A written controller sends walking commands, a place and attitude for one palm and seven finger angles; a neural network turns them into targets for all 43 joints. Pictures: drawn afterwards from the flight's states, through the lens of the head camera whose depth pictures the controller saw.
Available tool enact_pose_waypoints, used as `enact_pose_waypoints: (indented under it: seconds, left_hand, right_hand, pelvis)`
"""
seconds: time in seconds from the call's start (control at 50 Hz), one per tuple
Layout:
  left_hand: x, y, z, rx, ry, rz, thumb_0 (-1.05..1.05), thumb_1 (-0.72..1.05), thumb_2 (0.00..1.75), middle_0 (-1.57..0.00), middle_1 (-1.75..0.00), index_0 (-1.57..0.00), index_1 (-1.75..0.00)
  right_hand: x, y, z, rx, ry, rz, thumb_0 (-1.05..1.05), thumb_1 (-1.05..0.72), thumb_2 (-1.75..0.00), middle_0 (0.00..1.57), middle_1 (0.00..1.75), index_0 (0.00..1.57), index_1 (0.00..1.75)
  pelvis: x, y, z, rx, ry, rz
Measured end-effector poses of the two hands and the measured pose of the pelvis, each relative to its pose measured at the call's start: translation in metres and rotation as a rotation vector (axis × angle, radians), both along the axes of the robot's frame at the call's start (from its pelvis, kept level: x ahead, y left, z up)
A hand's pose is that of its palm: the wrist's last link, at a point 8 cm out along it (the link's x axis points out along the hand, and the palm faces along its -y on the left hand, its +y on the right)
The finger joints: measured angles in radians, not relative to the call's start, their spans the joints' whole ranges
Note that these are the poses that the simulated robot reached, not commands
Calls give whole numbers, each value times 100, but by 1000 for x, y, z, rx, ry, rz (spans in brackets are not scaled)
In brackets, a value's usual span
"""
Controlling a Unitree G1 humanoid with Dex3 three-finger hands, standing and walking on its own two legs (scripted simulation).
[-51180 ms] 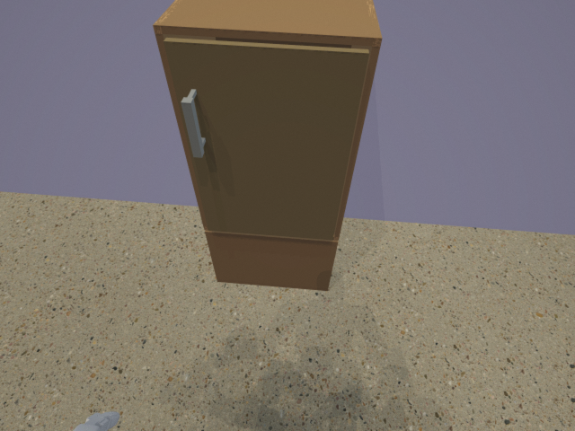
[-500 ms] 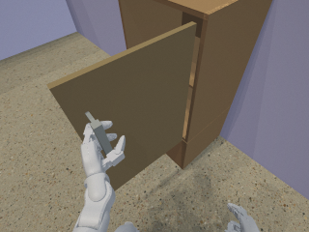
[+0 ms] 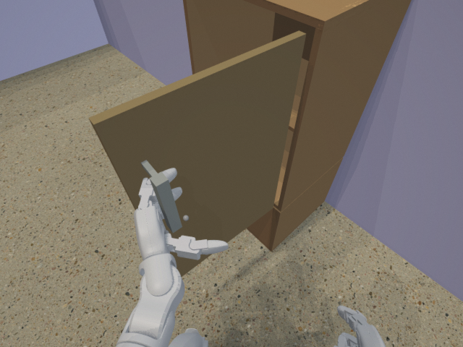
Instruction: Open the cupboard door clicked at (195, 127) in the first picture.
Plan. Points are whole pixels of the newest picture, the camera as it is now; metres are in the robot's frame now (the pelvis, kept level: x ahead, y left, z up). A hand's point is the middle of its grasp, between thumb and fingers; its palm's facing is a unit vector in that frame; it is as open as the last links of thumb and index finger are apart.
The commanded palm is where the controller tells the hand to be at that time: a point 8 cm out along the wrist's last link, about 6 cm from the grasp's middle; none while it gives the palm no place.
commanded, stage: open thumb and fingers to let go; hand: left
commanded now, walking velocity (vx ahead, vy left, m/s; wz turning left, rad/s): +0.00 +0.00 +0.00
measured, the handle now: (161, 197) +0.35 +0.14 +0.07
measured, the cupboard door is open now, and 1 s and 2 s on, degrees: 87 88 88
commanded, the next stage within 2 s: slide the hand sideways off the handle in 0.04 s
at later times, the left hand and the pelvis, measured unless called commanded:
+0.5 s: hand (180, 237) +0.28 +0.10 +0.07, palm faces -0.11 -0.99 +0.03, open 16.0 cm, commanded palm +0.26 +0.16 +0.07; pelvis -0.02 +0.02 +0.00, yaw -1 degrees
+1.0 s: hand (152, 261) +0.24 +0.14 +0.06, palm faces -0.06 -1.00 -0.02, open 16.0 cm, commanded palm +0.22 +0.21 +0.07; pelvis +0.00 +0.00 +0.00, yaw -1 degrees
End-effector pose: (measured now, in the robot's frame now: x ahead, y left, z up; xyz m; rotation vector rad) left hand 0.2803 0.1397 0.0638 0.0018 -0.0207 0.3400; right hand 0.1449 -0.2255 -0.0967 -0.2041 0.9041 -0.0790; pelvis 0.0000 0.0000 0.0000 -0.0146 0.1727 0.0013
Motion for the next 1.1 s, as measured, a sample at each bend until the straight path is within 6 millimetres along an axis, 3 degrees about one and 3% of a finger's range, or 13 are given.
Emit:
enact_pose_waypoints:
  seconds: [0.18, 0.3, 0.38, 0.58, 0.82, 1.1]
  left_hand:
    - [-2, 3, 0, 12, -3, -14, -1, -49, 30, -45, -66, -43, -67]
    - [-7, 19, -1, 132, -15, -377, -1, -49, 30, -33, -49, -26, -50]
    - [-9, 20, 1, 29, 11, -490, -1, -50, 30, -25, -40, -18, -40]
    - [-19, 15, -2, -13, -9, -433, -1, -50, 30, -19, -36, -20, -34]
    - [-40, 38, -4, 19, 25, -423, -1, -50, 30, -20, -33, -20, -33]
    - [-70, 65, -1, 34, 50, -365, -1, -50, 30, -21, -33, -20, -33]
  right_hand:
    - [-2, 12, -1, 4, -2, 18, 1, -90, -90, 20, 30, 20, 30]
    - [-12, 13, 3, 0, -22, -2, 1, -90, -90, 21, 30, 20, 30]
    - [-18, 12, 7, -4, -50, -30, 1, -90, -90, 21, 30, 20, 30]
    - [-17, 16, 16, 8, -97, -18, 1, -90, -90, 20, 30, 20, 30]
    - [2, 16, 16, 18, -118, -13, 1, -90, -90, 21, 30, 20, 30]
    - [21, -8, 20, -6, -170, -18, 1, -90, -90, 21, 30, 20, 30]
  pelvis:
    - [-8, 7, -2, -9, -3, 7]
    - [-13, 11, -2, -15, -13, 12]
    - [-15, 17, 1, -23, -34, 10]
    - [-15, 22, 0, -10, -23, -15]
    - [-7, 14, -1, -11, -15, -16]
    - [3, -3, -3, -4, -3, -5]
